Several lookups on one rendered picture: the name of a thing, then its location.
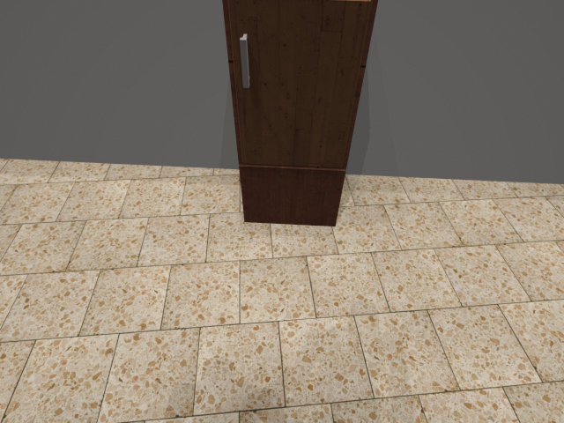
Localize cupboard door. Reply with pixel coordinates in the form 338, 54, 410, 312
228, 0, 371, 167

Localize handle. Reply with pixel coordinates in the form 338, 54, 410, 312
240, 33, 249, 88

